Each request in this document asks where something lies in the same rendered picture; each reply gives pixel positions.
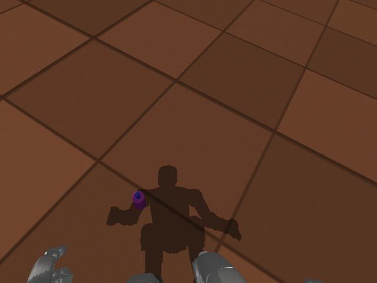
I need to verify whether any bottle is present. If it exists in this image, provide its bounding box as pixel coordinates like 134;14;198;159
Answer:
132;191;146;210

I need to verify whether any left robot hand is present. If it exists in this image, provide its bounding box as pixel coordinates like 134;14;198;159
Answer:
27;245;74;283

